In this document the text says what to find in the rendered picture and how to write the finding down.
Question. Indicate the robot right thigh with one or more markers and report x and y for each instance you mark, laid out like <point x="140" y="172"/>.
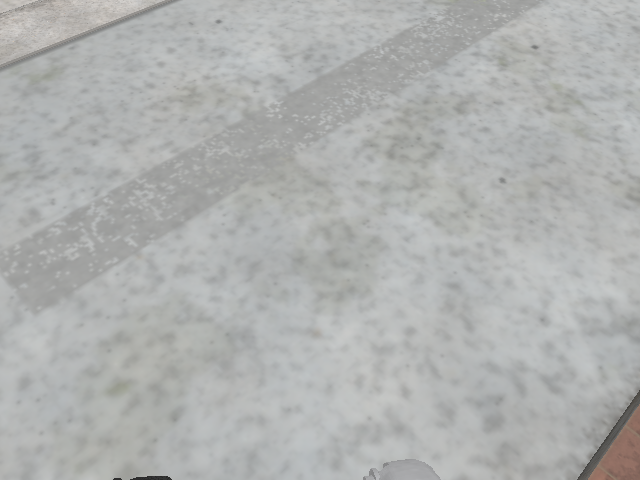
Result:
<point x="408" y="469"/>

